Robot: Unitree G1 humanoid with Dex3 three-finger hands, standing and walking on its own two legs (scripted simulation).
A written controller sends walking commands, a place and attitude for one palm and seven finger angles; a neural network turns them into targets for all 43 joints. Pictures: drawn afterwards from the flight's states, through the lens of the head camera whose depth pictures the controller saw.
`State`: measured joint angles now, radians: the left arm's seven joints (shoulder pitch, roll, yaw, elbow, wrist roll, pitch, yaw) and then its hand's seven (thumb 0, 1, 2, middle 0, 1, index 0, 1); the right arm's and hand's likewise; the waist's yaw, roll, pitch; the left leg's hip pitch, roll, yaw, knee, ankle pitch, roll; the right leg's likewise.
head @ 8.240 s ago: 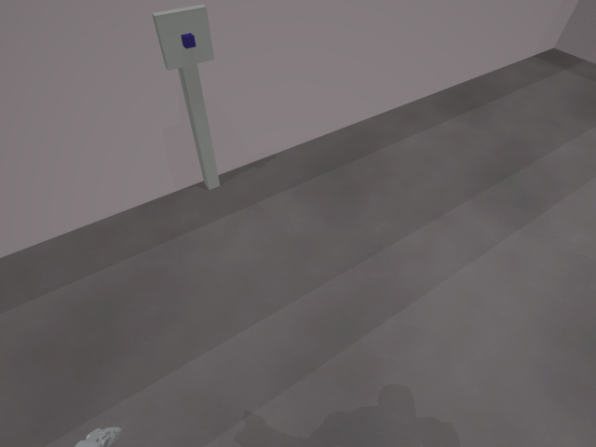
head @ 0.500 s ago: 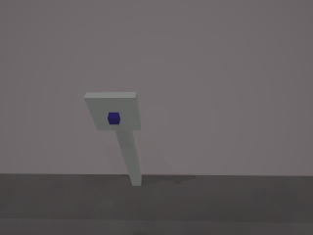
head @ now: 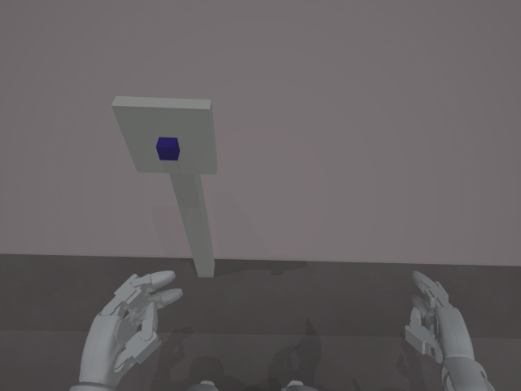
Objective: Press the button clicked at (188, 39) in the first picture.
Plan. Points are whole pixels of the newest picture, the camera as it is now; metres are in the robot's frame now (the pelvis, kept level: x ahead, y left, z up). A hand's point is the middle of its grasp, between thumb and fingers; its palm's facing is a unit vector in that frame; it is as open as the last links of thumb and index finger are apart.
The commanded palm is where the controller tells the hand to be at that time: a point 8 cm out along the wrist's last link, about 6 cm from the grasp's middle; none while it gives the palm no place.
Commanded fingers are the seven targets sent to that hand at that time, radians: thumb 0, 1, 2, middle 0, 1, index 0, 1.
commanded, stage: raise the hand and make a fist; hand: left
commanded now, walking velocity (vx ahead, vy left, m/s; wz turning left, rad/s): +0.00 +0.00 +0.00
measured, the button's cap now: (168, 147) +0.55 +0.23 +0.02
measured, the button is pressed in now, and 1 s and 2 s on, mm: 0 0 0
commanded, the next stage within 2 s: aim a knuckle at the button in 1.60 s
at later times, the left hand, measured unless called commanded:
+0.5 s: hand (107, 339) +0.19 +0.22 +0.00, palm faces +0.11 -0.99 -0.02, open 3.1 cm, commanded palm +0.16 +0.27 +0.00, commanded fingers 0.00 0.90 0.90 -1.30 -1.50 -1.30 -1.50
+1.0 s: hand (95, 324) +0.21 +0.25 +0.00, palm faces +0.03 -1.00 -0.06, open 3.1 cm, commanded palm +0.18 +0.31 +0.01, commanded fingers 0.00 0.90 0.90 -1.30 -1.50 -1.30 -1.50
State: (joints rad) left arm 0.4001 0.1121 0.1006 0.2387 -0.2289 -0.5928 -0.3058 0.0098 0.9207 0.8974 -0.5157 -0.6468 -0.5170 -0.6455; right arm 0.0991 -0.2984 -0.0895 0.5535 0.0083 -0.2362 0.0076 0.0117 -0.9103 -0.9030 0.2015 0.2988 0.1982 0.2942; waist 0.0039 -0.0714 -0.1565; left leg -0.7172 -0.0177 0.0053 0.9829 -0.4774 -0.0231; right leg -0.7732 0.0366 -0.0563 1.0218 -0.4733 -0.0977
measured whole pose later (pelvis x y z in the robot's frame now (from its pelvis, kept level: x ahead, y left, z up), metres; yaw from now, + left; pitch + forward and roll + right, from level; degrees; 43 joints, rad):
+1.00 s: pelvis -0.01 +0.06 -0.03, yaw +0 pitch +18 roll -4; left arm 0.40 0.24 0.13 -0.04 -0.23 -0.39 -0.21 0.02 0.91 0.90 -1.30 -1.50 -1.30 -1.50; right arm 0.19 -0.22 0.03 0.46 0.00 -0.15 -0.03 0.01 -0.90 -0.90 0.21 0.30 0.20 0.30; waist 0.01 0.02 -0.17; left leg -0.97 -0.03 -0.03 1.23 -0.57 0.05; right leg -0.96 0.02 -0.10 1.15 -0.51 -0.03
